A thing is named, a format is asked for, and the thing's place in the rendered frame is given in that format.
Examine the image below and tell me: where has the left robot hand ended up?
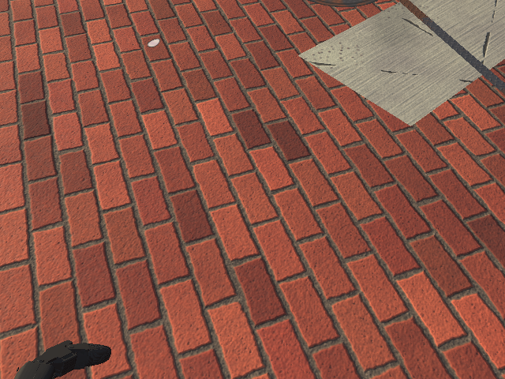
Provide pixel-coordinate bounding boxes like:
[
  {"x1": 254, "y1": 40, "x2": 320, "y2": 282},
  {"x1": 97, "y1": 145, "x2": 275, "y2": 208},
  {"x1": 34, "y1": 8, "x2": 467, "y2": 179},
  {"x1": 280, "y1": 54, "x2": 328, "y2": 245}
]
[{"x1": 14, "y1": 340, "x2": 111, "y2": 379}]

